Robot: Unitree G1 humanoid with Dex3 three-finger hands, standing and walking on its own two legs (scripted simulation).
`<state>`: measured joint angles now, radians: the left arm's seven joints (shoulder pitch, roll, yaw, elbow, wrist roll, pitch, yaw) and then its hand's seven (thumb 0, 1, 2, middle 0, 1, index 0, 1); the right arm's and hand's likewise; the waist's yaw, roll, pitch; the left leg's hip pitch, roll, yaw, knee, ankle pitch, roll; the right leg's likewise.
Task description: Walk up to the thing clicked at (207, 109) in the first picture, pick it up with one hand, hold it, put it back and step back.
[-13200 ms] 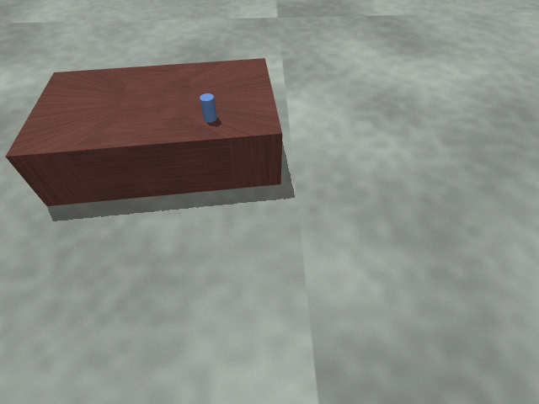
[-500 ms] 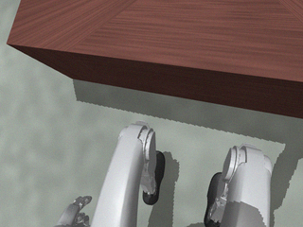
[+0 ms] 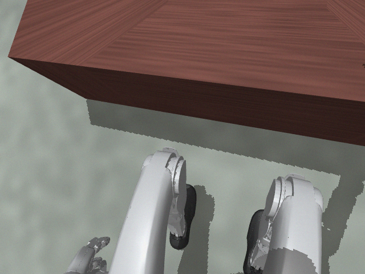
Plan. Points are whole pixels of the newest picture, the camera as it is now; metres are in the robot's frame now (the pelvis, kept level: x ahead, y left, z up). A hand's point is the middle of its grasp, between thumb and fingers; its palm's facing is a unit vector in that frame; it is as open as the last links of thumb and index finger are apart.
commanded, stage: settle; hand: right
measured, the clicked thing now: out of the picture +0.57 -0.26 +0.00
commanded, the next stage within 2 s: lift in 1.42 s
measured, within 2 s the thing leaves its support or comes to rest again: leaves its support in 0.06 s
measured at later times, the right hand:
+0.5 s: hand out of the picture +0.57 -0.27 +0.10, palm faces +0.30 +0.95 -0.04, open 9.7 cm
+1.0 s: hand out of the picture +0.58 -0.26 +0.14, palm faces +0.31 +0.95 -0.04, open 9.6 cm
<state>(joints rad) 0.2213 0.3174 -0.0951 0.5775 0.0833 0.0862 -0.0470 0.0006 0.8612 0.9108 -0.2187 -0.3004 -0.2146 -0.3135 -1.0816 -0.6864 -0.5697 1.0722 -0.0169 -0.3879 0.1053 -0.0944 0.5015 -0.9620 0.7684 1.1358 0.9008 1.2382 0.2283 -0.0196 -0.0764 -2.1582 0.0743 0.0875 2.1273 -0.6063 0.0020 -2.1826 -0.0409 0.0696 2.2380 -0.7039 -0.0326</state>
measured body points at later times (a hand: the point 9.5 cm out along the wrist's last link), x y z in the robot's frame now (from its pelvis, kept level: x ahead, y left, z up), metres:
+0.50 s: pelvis +0.01 +0.00 +0.07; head +0.24 -0.04 +0.45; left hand +0.07 +0.29 -0.04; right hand +0.55 -0.32 +0.11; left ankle +0.11 +0.12 -0.35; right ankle +0.07 -0.11 -0.35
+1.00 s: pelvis +0.02 +0.00 +0.11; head +0.24 -0.04 +0.49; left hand +0.07 +0.28 -0.01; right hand +0.56 -0.31 +0.14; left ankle +0.11 +0.13 -0.35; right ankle +0.07 -0.11 -0.35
